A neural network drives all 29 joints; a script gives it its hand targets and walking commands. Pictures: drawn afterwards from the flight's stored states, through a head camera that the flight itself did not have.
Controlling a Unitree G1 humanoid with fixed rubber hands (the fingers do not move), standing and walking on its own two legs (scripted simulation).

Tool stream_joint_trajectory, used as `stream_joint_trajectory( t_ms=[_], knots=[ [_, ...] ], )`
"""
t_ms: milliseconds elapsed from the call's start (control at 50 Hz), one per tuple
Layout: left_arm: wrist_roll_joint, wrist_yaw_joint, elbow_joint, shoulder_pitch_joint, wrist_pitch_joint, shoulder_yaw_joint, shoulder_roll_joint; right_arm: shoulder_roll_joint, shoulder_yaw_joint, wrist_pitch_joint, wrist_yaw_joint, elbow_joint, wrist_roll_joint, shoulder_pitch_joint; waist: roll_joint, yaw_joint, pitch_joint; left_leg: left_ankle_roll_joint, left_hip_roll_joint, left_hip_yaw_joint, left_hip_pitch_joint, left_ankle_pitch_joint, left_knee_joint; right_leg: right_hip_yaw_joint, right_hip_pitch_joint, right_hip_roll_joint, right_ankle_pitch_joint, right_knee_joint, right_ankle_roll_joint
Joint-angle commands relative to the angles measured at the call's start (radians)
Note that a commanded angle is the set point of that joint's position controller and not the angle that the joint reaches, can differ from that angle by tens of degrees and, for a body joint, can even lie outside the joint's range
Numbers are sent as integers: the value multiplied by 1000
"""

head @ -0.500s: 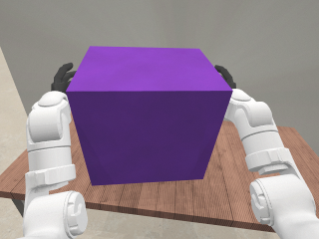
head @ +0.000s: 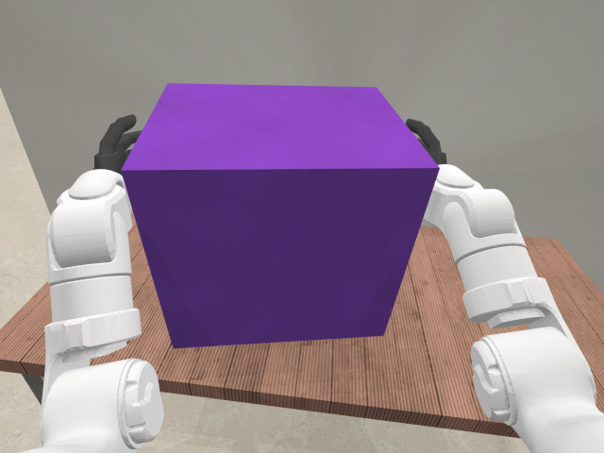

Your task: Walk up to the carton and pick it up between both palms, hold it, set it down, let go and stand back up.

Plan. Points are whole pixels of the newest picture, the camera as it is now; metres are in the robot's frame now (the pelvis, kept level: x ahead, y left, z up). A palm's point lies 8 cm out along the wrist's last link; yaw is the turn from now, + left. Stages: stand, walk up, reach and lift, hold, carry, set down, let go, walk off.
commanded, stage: hold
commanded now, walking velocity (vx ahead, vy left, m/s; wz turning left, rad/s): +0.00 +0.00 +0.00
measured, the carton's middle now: (278, 213) +0.38 +0.01 +0.21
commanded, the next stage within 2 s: none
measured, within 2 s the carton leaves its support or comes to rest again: neither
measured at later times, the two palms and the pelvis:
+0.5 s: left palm (122, 178) +0.36 +0.20 +0.27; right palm (433, 178) +0.36 -0.18 +0.27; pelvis -0.01 +0.00 +0.00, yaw -1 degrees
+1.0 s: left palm (121, 184) +0.35 +0.20 +0.27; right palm (435, 180) +0.36 -0.18 +0.27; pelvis +0.00 +0.00 +0.00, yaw -1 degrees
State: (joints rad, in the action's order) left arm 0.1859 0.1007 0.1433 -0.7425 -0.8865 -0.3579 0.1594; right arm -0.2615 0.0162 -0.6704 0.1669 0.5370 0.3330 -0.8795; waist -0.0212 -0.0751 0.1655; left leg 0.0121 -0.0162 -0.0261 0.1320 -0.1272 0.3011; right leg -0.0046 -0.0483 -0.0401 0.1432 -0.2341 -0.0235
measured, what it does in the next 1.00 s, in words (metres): stands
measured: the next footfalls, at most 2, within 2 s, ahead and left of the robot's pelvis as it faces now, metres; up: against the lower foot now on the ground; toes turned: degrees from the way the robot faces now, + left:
none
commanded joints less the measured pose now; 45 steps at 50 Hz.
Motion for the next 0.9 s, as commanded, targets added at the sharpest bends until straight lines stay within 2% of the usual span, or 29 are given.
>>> stream_joint_trajectory(
  t_ms=[0,20,40,80,120,140,160,180,200,220,300,320,360,380,400,420,460,480,540,560,580,620,660,680,740,800,820,840,880],
  knots=[
    [-182,162,-170,-638,45,405,-423,456,197,67,-145,-346,152,-697,58,-22,294,29,34,20,-183,248,6,-4,47,-11,-241,15,40],
    [-173,163,-154,-631,40,386,-411,453,189,65,-144,-330,155,-691,66,-9,268,31,29,28,-187,252,2,3,32,-8,-235,18,35],
    [-176,162,-195,-646,40,412,-425,458,195,65,-144,-342,149,-672,91,-23,307,30,31,27,-191,246,5,-2,47,-12,-247,13,35],
    [-180,165,-176,-635,34,399,-414,465,197,61,-148,-326,152,-690,60,-25,279,26,28,26,-181,251,-2,5,65,-14,-244,11,35],
    [-164,162,-174,-612,28,384,-418,441,190,65,-152,-351,158,-672,81,-1,274,34,28,23,-174,256,-5,5,67,-15,-254,11,33],
    [-162,163,-171,-609,22,399,-418,443,178,64,-151,-330,155,-672,93,-28,266,38,31,30,-174,267,1,3,75,-7,-276,10,36],
    [-159,167,-178,-612,26,389,-420,453,184,62,-149,-330,159,-677,79,-11,248,35,30,28,-173,242,0,2,55,-10,-249,9,35],
    [-167,169,-182,-604,27,401,-428,458,188,62,-150,-361,157,-690,74,-29,252,32,33,28,-170,226,-5,4,37,-12,-224,10,39],
    [-155,168,-186,-626,30,384,-419,463,185,70,-153,-372,156,-724,72,-3,260,28,30,33,-162,199,-8,-2,33,-11,-200,13,37],
    [-163,166,-173,-641,36,386,-409,466,187,72,-158,-354,156,-725,62,-17,257,15,35,36,-146,175,-19,4,38,-17,-182,8,38],
    [-156,161,-84,-639,44,353,-409,477,184,83,-172,-338,134,-760,25,27,270,2,26,35,-140,126,-25,7,35,-5,-142,21,32],
    [-153,164,-43,-638,43,338,-401,466,166,81,-172,-301,121,-760,25,12,240,0,26,39,-127,98,-32,0,25,-4,-120,27,37],
    [-155,161,-73,-671,51,356,-405,471,167,84,-176,-284,129,-764,43,27,245,0,25,40,-112,73,-43,3,7,-5,-96,19,37],
    [-166,159,-73,-669,58,363,-400,476,173,82,-175,-271,127,-766,27,15,263,-1,27,39,-123,86,-33,-3,12,-6,-109,22,36],
    [-170,156,-95,-681,59,364,-418,502,181,81,-179,-295,131,-766,31,42,289,5,27,40,-135,107,-29,2,14,-7,-111,19,37],
    [-172,156,-60,-678,56,361,-407,488,175,82,-176,-290,127,-776,31,21,289,1,37,41,-123,93,-32,-4,3,-9,-98,25,40],
    [-175,157,-47,-693,63,355,-389,508,179,81,-174,-265,132,-780,22,21,276,-5,37,43,-112,76,-24,-8,3,-1,-89,22,39],
    [-176,155,-64,-688,62,359,-403,500,190,80,-172,-262,143,-784,33,34,296,-5,37,44,-107,99,-24,-10,21,-3,-116,18,42],
    [-207,160,-100,-668,65,386,-408,509,199,82,-156,-326,152,-754,34,6,373,4,47,32,-167,205,10,-8,59,-5,-234,14,40],
    [-189,160,-121,-656,61,377,-402,504,216,76,-147,-336,168,-745,44,14,373,13,47,32,-163,229,17,-3,56,-2,-280,9,43],
    [-184,163,-124,-655,55,381,-403,491,217,72,-139,-346,168,-736,34,-4,353,16,49,30,-169,254,18,-4,73,-7,-319,2,49],
    [-178,165,-139,-624,51,367,-389,473,208,65,-127,-337,164,-700,27,0,325,17,43,31,-175,259,16,-10,67,-6,-320,7,44],
    [-176,171,-165,-639,44,391,-394,457,198,61,-124,-331,156,-685,64,-38,299,27,42,29,-181,248,6,-5,73,-11,-302,9,50],
    [-179,171,-182,-617,38,403,-406,473,202,62,-122,-349,180,-697,87,-33,292,32,38,25,-174,259,17,-5,66,-3,-301,5,47],
    [-172,175,-208,-615,31,394,-415,450,191,59,-127,-356,162,-676,70,-30,283,35,35,23,-185,281,10,0,74,-8,-291,7,33],
    [-178,173,-220,-609,29,409,-418,446,182,57,-132,-381,159,-673,75,-49,249,34,34,24,-175,242,-7,0,61,-13,-239,14,37],
    [-164,172,-203,-618,29,408,-424,449,184,58,-135,-361,147,-677,91,-29,251,37,30,27,-165,226,-6,11,57,-15,-216,8,34],
    [-164,171,-183,-618,23,401,-431,450,177,63,-142,-372,151,-696,101,-31,230,38,27,33,-151,215,-11,6,58,-12,-206,8,32],
    [-157,168,-195,-625,28,386,-416,468,192,65,-156,-352,144,-720,76,-1,242,31,22,30,-159,198,-16,13,50,-16,-194,4,28]
  ],
)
